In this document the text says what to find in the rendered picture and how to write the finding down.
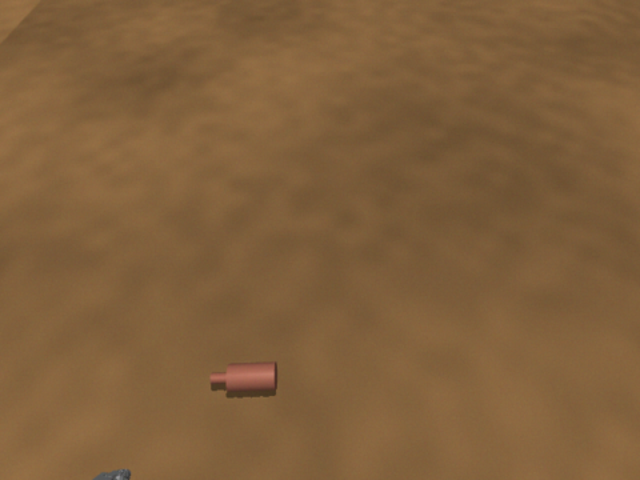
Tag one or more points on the bottle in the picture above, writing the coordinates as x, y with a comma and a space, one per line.
248, 377

